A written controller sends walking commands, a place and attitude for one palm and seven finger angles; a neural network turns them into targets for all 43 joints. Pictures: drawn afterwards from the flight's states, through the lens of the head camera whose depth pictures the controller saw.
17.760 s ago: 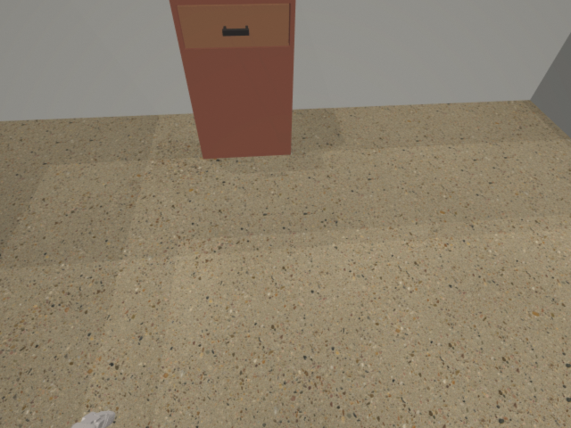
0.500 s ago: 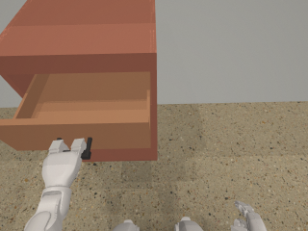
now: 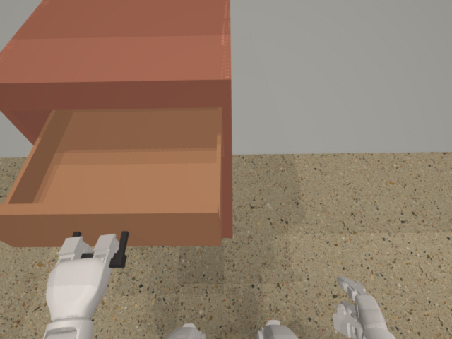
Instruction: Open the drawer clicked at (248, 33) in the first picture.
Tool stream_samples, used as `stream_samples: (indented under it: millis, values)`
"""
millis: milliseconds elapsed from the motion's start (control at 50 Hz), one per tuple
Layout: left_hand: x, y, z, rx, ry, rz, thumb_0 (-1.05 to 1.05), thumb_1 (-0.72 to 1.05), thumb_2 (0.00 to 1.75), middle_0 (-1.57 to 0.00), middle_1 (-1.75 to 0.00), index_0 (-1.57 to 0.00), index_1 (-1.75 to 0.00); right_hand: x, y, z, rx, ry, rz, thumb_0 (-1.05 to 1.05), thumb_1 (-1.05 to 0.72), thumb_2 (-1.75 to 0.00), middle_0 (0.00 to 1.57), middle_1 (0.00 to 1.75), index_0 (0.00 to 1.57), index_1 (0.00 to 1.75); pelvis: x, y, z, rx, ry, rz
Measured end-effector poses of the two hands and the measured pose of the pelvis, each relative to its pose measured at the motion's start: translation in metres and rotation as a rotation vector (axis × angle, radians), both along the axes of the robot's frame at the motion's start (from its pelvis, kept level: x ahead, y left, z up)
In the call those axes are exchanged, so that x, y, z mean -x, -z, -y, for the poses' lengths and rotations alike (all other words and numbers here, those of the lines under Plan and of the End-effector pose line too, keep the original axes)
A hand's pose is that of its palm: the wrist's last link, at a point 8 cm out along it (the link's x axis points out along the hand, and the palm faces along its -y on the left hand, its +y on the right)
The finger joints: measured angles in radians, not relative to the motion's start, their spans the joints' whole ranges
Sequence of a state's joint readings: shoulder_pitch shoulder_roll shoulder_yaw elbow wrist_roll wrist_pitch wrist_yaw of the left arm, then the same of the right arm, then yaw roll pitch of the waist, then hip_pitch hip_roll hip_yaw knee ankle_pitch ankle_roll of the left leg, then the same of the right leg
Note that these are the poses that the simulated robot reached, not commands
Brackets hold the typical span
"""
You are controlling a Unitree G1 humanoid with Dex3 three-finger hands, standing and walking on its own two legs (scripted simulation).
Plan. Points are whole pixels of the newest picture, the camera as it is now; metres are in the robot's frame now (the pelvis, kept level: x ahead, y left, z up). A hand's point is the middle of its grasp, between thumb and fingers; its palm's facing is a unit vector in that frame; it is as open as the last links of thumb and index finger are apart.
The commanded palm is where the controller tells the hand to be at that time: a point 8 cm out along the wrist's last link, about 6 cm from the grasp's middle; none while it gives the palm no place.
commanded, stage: pull the drawer open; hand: left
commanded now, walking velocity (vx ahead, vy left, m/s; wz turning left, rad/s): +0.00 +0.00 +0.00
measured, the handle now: (97, 248) +0.27 +0.25 -0.02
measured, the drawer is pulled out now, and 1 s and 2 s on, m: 0.24 0.30 0.30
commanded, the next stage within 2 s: open the thumb to release the handle in 0.78 s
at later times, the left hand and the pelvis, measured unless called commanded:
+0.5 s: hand (85, 328) +0.15 +0.24 -0.04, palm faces -0.07 -0.07 -1.00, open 5.8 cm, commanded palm +0.11 +0.26 +0.01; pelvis -0.01 -0.01 -0.01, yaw +1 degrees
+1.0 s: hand (85, 327) +0.15 +0.24 -0.04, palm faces -0.05 -0.05 -1.00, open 5.8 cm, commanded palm +0.13 +0.25 +0.01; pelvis -0.01 -0.01 -0.02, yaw +1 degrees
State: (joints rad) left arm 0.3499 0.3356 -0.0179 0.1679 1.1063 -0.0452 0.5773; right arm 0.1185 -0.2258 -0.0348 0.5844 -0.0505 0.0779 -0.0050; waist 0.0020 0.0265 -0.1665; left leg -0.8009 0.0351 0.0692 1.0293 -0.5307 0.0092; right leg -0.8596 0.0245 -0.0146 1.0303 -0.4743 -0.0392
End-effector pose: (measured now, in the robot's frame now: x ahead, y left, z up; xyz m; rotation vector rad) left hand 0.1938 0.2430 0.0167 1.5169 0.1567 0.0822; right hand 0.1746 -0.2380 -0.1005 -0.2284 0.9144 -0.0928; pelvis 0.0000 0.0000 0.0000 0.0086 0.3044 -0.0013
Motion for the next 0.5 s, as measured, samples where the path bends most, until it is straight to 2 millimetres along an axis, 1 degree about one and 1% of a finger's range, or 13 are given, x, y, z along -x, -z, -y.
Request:
stream_samples:
  millis: [260, 460, 500]
  values:
    - [0.034, -0.001, 0.002, 0.007, -0.005, -0.014, 0.03, 0.73, 0.78, -0.28, -1.28, -0.4, -1.32, -0.021, 0.004, -0.006, -0.007, -0.057, 0.03, 0.01, -0.9, -0.9, 0.2, 0.3, 0.21, 0.3, -0.002, 0.007, 0.004, -0.006, -0.002, -0.004]
    - [0.06, -0.002, 0.002, 0.014, 0.005, -0.026, 0.02, 0.73, 0.77, -0.28, -1.28, -0.39, -1.3, -0.025, 0.01, -0.011, -0.016, -0.085, 0.038, 0.01, -0.9, -0.9, 0.2, 0.3, 0.21, 0.3, 0.004, 0.013, 0.008, -0.011, -0.005, -0.012]
    - [0.061, -0.003, 0.002, 0.014, 0.006, -0.029, 0.02, 0.73, 0.76, -0.28, -1.28, -0.38, -1.3, -0.024, 0.012, -0.011, -0.02, -0.087, 0.04, 0.01, -0.9, -0.9, 0.2, 0.3, 0.21, 0.3, 0.006, 0.015, 0.009, -0.012, -0.005, -0.013]
